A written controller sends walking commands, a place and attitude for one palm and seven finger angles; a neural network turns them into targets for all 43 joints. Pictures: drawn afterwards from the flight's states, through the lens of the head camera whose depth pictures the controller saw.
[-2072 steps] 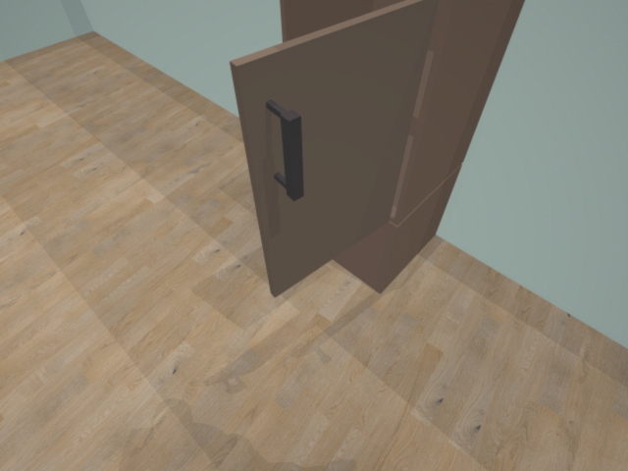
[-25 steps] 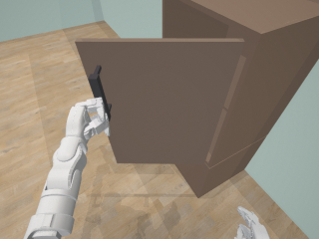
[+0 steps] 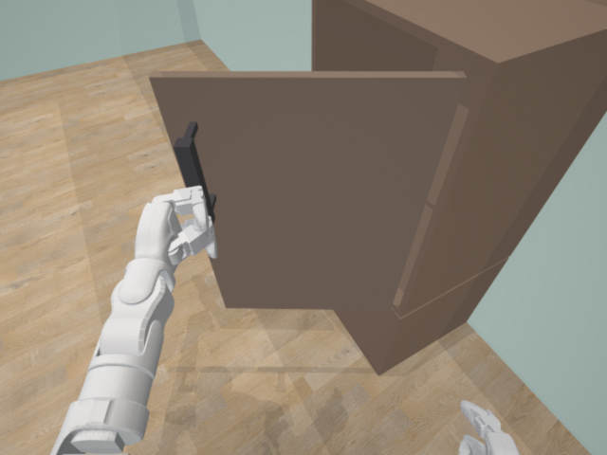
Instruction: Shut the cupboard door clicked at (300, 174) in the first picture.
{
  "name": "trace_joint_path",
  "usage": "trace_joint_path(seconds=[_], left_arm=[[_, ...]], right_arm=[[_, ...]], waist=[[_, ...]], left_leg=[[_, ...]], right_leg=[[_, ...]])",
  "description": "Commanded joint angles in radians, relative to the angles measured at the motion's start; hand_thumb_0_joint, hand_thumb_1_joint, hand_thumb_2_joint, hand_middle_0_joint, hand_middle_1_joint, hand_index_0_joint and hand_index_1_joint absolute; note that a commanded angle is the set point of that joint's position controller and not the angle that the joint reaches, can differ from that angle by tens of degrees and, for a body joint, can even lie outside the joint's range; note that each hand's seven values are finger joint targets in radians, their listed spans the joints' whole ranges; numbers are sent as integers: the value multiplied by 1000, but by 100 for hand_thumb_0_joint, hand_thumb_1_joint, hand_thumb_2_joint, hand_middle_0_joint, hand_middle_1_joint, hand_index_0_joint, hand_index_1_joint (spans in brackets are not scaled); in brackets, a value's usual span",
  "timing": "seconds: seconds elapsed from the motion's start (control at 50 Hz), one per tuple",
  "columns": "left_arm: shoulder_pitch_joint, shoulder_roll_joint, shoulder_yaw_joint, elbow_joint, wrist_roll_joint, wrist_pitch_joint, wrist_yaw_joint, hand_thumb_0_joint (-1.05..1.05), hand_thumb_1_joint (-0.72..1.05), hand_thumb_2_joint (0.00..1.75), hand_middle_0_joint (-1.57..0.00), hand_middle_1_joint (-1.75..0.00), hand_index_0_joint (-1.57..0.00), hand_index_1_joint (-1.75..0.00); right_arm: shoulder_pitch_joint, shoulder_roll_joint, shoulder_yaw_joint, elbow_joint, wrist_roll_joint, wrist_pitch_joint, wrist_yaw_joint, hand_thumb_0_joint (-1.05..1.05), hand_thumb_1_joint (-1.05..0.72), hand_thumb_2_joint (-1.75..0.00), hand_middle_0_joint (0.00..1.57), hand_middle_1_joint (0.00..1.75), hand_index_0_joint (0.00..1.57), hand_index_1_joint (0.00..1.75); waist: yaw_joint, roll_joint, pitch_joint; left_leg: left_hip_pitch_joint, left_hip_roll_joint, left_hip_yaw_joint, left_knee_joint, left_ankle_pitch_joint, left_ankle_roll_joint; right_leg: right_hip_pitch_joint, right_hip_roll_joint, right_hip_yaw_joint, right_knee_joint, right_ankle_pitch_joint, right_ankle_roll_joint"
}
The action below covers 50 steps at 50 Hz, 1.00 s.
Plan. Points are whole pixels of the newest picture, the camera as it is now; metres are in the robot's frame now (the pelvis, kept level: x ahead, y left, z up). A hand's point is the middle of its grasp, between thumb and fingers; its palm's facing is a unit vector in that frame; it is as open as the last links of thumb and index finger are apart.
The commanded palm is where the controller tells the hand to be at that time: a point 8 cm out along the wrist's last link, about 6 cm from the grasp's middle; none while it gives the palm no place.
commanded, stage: push the door shut along its arc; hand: left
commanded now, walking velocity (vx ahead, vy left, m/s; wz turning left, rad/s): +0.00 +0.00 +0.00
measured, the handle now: (199, 177) +0.48 +0.19 +0.11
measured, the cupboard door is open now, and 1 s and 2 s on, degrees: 60 48 39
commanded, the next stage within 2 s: pull the fist back off the door in 1.64 s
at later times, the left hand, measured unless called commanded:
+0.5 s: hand (217, 199) +0.42 +0.15 +0.13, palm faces -0.05 -1.00 -0.01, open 3.1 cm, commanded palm +0.40 +0.20 +0.12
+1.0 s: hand (235, 175) +0.47 +0.14 +0.12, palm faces -0.18 -0.98 -0.02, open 3.1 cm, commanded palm +0.48 +0.17 +0.12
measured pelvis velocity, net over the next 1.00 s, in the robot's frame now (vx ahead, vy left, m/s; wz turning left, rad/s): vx -0.01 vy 0.01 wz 0.01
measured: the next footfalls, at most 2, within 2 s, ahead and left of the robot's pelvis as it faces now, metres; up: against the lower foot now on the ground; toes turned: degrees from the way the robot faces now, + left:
none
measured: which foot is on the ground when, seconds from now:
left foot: down 0.00-1.00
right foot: down 0.00-1.00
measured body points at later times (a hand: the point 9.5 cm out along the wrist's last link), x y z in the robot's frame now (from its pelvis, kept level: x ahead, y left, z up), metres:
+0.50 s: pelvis +0.00 -0.01 +0.00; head +0.02 -0.02 +0.45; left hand +0.41 +0.20 +0.13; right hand +0.09 -0.27 -0.12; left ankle +0.01 +0.09 -0.73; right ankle -0.01 -0.09 -0.73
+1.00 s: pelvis -0.01 +0.01 -0.02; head +0.06 +0.01 +0.43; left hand +0.48 +0.19 +0.12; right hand +0.03 -0.27 -0.13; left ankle +0.01 +0.09 -0.73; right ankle -0.01 -0.09 -0.73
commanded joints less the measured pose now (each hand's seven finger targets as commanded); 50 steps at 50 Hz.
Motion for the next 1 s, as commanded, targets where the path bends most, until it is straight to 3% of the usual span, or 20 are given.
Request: trace_joint_path(seconds=[0.0,0.04,0.1,0.14,0.16,0.2,0.24,0.3,0.34,0.38,0.46,0.58,0.66,0.68,0.72,0.74,0.82,0.86,0.94,0.98], left_arm=[[-382,125,49,-189,-4,-80,15,0,90,90,-130,-150,-130,-150],[-402,194,97,-138,9,-79,21,0,90,90,-130,-150,-130,-150],[-500,184,66,-116,19,-92,7,0,90,90,-130,-150,-130,-150],[-530,254,118,-69,16,-106,-5,0,90,90,-130,-150,-130,-150],[-580,237,94,-52,11,-114,-18,0,90,90,-130,-150,-130,-150],[-640,216,70,-22,1,-136,-47,0,90,90,-130,-150,-130,-150],[-650,259,102,60,-8,-147,-74,0,90,90,-130,-150,-130,-150],[-668,246,88,145,-20,-158,-117,0,90,90,-130,-150,-130,-150],[-641,276,118,206,-21,-160,-138,0,90,90,-130,-150,-130,-150],[-707,258,94,225,-25,-168,-155,0,90,90,-130,-150,-130,-150],[-782,303,117,307,-26,-184,-182,0,90,90,-130,-150,-130,-150],[-934,314,93,419,-21,-216,-222,0,90,90,-130,-150,-130,-150],[-1031,278,47,462,-11,-242,-236,0,90,90,-130,-150,-130,-150],[-1043,243,21,467,-14,-246,-243,0,90,90,-130,-150,-130,-150],[-1057,258,35,508,-13,-256,-250,0,90,90,-130,-150,-130,-150],[-1064,302,67,528,-11,-260,-250,0,90,90,-130,-150,-130,-150],[-1207,277,27,555,-4,-282,-257,0,90,90,-130,-150,-130,-150],[-1224,299,41,589,4,-289,-250,0,90,90,-130,-150,-130,-150],[-1274,295,40,606,11,-306,-255,0,90,90,-130,-150,-130,-150],[-1302,247,-2,634,12,-304,-267,0,90,90,-130,-150,-130,-150]], right_arm=[[-69,-114,-37,-138,2,-50,-4,0,-90,-90,20,30,20,30],[-58,-124,-36,-127,-1,-40,-5,0,-90,-90,20,30,20,30],[-66,-116,-30,-132,1,-33,-6,0,-90,-90,20,30,20,30],[-56,-125,-31,-122,-1,-25,-12,0,-90,-90,20,30,20,30],[-56,-122,-26,-124,3,-23,-13,0,-90,-90,20,30,20,30],[-50,-121,-28,-118,4,-30,-14,0,-90,-90,20,30,20,30],[-29,-131,-32,-105,4,-30,-16,0,-90,-90,20,30,20,30],[-8,-133,-35,-100,8,-32,-12,0,-90,-90,20,30,20,30],[16,-144,-41,-99,6,-29,-6,0,-90,-90,20,30,20,30],[24,-144,-42,-98,9,-26,-3,0,-90,-90,20,30,20,30],[56,-157,-50,-82,10,-19,-1,0,-90,-90,20,30,20,30],[94,-168,-55,-57,11,-15,-1,0,-90,-90,20,30,20,30],[120,-177,-61,-42,7,-23,3,0,-90,-90,20,30,20,30],[126,-176,-62,-42,5,-27,6,0,-90,-90,20,30,20,30],[144,-183,-64,-28,1,-30,8,0,-90,-90,20,30,20,30],[154,-192,-65,-22,-2,-27,7,0,-90,-90,20,30,20,30],[165,-192,-62,-7,-2,-35,8,0,-90,-90,20,30,20,30],[178,-200,-61,4,-6,-36,8,0,-90,-90,20,30,20,30],[210,-209,-69,18,-15,-44,14,0,-90,-90,20,30,20,30],[216,-206,-66,24,-18,-47,18,0,-90,-90,20,30,20,30]], waist=[[-17,-60,-239],[-20,-84,-212],[-32,-42,-219],[-26,-44,-228],[-43,-54,-219],[-50,-18,-246],[-54,-45,-254],[-59,-50,-275],[-46,-60,-295],[-65,-71,-283],[-84,-95,-263],[-118,-59,-274],[-142,-6,-321],[-148,-5,-343],[-152,-11,-361],[-150,-25,-360],[-187,2,-339],[-191,0,-341],[-197,46,-416],[-213,58,-412]], left_leg=[[154,42,-56,-80,165,-18],[128,41,-51,-82,143,-14],[127,37,-43,-79,135,-12],[111,35,-40,-75,131,-10],[109,34,-42,-77,124,-7],[122,32,-44,-68,131,-9],[105,30,-41,-55,130,-6],[88,26,-36,-45,149,-5],[69,23,-34,-34,168,-4],[54,21,-30,-30,163,-1],[23,21,-28,-14,148,4],[10,23,-39,5,104,4],[65,27,-59,18,125,1],[80,26,-63,23,136,0],[95,30,-72,31,149,-4],[79,31,-72,37,152,-2],[71,37,-88,35,106,-7],[72,41,-99,40,108,-8],[140,48,-119,58,174,-16],[145,51,-127,65,178,-21]], right_leg=[[2,-24,23,-79,209,14],[3,-27,32,-89,190,17],[2,-31,43,-89,193,16],[21,-32,54,-94,192,17],[15,-34,53,-96,189,17],[7,-32,55,-89,202,14],[12,-33,62,-90,208,19],[17,-36,64,-76,254,21],[29,-36,65,-64,280,21],[14,-40,67,-61,291,26],[-12,-41,79,-59,288,33],[-85,-37,78,-50,210,30],[-152,-28,59,-31,197,21],[-163,-24,54,-23,200,22],[-188,-20,46,-14,196,18],[-184,-19,49,-12,199,18],[-253,-16,40,-3,139,18],[-278,-12,37,4,127,16],[-322,-8,26,28,147,8],[-357,-6,19,37,142,9]])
